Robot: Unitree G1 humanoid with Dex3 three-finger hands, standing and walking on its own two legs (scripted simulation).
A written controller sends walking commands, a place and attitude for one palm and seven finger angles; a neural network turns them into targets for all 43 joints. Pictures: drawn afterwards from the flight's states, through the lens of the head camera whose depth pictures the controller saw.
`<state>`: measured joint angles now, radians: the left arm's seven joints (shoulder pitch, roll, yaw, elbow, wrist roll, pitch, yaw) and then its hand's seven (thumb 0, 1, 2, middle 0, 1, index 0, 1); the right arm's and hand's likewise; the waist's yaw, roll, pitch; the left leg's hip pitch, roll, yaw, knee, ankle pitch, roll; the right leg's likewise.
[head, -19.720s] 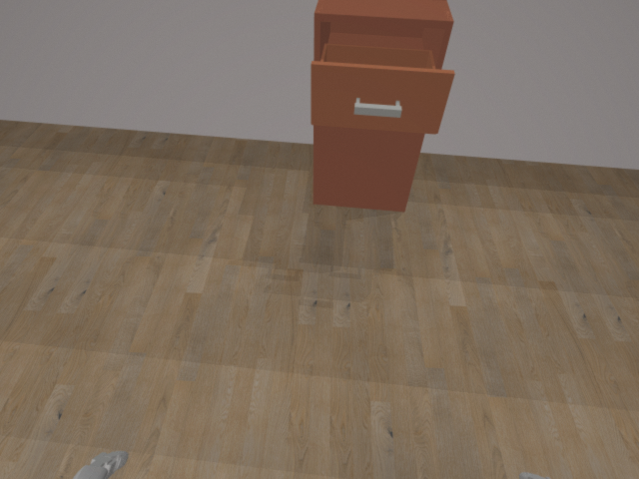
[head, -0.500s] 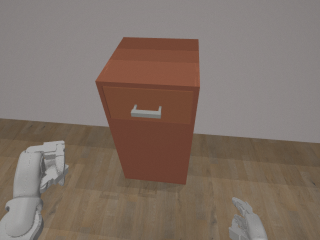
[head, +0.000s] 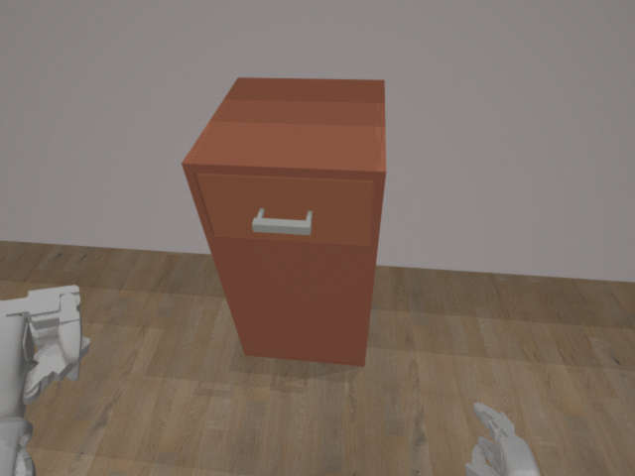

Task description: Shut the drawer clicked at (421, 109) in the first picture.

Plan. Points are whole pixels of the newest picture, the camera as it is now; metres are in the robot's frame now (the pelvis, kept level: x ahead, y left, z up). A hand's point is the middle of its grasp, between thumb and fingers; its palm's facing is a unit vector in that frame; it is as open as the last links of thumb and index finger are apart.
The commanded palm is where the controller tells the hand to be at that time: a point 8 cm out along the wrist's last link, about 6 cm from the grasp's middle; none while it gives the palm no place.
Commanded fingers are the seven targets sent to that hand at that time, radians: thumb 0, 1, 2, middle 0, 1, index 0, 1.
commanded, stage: step back with the hand held close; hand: left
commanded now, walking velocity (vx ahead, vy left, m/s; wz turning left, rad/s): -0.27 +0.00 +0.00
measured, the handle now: (283, 220) +0.64 +0.15 -0.08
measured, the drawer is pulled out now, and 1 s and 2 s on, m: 0.00 0.00 0.00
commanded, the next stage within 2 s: stop stepping back and stand still in 1.30 s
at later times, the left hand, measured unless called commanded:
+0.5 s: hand (33, 404) +0.13 +0.26 +0.16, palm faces +0.37 -0.78 -0.51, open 3.3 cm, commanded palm +0.07 +0.29 +0.17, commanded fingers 0.00 0.90 0.90 -1.40 -1.60 -1.40 -1.60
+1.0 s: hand (7, 474) +0.08 +0.25 +0.15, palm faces +0.33 -0.78 -0.53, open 3.3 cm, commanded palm +0.01 +0.29 +0.17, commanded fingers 0.00 0.90 0.90 -1.40 -1.60 -1.40 -1.60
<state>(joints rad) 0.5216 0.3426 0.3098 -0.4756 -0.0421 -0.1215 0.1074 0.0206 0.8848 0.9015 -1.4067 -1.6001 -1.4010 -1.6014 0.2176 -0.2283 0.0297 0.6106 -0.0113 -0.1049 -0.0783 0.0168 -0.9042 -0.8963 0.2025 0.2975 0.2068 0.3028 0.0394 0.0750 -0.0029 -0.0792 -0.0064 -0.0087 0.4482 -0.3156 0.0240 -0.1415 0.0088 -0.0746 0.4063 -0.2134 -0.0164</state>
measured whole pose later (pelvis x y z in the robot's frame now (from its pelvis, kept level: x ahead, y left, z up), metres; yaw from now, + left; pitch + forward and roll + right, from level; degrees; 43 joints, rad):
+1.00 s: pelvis -0.12 +0.01 -0.01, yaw +1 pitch +2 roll -1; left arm 0.60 0.42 0.41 -0.59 0.00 -0.28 0.12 0.02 0.89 0.90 -1.41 -1.60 -1.40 -1.60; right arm 0.16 -0.21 -0.02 0.59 -0.01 -0.07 -0.07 0.02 -0.90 -0.90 0.20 0.30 0.21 0.30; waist -0.01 -0.01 0.05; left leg -0.43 -0.03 -0.01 0.56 -0.17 0.04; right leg -0.39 0.04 0.04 0.55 -0.20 0.00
